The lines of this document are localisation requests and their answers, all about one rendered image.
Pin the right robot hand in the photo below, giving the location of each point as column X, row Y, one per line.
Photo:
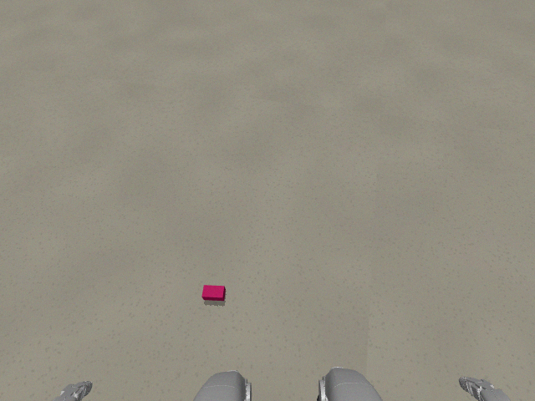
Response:
column 482, row 390

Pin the left robot hand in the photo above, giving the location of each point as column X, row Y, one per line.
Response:
column 75, row 392

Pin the small box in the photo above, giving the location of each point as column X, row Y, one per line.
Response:
column 213, row 293

